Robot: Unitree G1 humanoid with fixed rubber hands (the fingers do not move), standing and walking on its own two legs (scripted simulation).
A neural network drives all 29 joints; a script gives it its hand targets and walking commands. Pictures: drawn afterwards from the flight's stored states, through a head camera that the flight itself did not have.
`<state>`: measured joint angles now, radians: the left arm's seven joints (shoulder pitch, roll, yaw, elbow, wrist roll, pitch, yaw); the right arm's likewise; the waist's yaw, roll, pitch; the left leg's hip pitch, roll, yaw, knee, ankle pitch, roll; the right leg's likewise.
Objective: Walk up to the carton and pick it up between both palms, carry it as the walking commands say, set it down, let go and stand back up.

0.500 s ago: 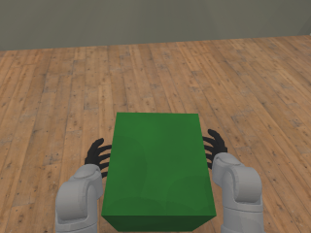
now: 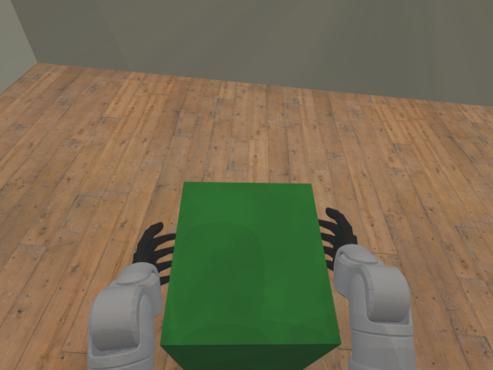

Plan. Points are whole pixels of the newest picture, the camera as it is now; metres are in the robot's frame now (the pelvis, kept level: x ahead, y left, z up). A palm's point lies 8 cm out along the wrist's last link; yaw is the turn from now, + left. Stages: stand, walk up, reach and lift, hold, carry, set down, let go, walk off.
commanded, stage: carry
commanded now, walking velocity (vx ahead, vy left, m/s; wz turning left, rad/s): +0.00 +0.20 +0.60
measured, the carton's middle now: (245, 281) +0.28 +0.00 +0.02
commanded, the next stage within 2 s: none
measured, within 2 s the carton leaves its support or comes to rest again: neither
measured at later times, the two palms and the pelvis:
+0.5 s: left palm out of the picture +0.13 +0.41 +0.08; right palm (150, 297) +0.22 +0.13 +0.10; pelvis -0.09 +0.20 +0.00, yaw +17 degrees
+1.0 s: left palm out of the picture -0.06 +0.62 +0.08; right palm out of the picture +0.09 +0.37 +0.10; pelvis -0.23 +0.36 +0.01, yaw +33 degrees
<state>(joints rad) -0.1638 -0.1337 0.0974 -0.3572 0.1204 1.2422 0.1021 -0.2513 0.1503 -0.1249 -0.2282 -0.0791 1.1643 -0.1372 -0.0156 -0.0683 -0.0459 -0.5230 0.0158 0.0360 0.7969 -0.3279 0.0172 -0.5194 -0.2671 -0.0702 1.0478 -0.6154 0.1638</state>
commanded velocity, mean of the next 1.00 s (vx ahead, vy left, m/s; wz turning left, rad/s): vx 0.00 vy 0.20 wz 0.60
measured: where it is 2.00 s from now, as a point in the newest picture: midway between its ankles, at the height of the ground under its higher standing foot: outside the picture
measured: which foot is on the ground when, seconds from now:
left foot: down 0.00-0.24, up 0.26-0.46, down 0.48-0.80, up 0.82-1.00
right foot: up 0.00-0.18, down 0.20-0.50, up 0.52-0.76, down 0.78-1.00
